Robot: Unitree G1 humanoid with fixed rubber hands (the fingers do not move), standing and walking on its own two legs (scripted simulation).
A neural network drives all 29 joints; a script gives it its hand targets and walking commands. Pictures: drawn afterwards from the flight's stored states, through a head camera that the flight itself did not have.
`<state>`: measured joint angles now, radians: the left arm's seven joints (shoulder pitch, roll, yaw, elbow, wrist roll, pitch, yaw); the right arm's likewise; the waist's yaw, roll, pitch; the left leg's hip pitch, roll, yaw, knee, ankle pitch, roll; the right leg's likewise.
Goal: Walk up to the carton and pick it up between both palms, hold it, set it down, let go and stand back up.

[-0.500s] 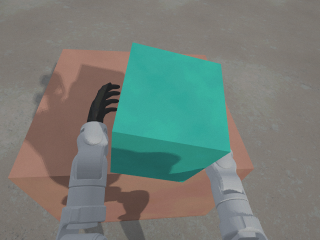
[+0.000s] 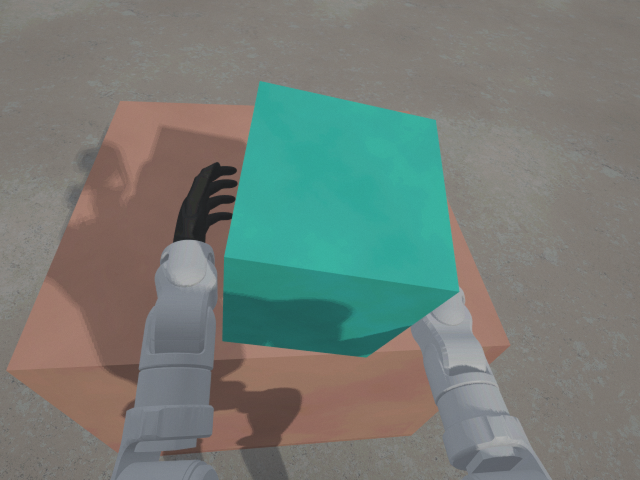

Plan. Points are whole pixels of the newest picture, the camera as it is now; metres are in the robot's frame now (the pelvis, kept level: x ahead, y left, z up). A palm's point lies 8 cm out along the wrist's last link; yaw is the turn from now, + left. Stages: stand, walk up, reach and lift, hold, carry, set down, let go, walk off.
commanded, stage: set down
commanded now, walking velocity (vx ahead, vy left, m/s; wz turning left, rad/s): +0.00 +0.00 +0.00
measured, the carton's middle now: (320, 239) +0.37 -0.02 +0.11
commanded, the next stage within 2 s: none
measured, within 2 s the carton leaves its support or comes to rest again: neither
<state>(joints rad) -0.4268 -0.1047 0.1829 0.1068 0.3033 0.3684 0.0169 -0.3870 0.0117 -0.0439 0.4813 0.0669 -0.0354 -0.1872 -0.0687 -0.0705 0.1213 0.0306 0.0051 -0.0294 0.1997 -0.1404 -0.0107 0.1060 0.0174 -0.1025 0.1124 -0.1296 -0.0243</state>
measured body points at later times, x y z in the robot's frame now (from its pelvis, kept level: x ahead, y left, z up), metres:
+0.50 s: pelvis -0.01 -0.01 +0.00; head +0.01 +0.01 +0.45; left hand +0.39 +0.11 +0.10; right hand +0.35 -0.18 +0.07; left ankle -0.01 +0.12 -0.75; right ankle -0.03 -0.09 -0.75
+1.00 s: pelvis -0.01 +0.00 +0.00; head +0.04 -0.01 +0.45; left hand +0.41 +0.11 +0.06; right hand +0.37 -0.18 +0.04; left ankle -0.01 +0.12 -0.75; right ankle -0.03 -0.09 -0.75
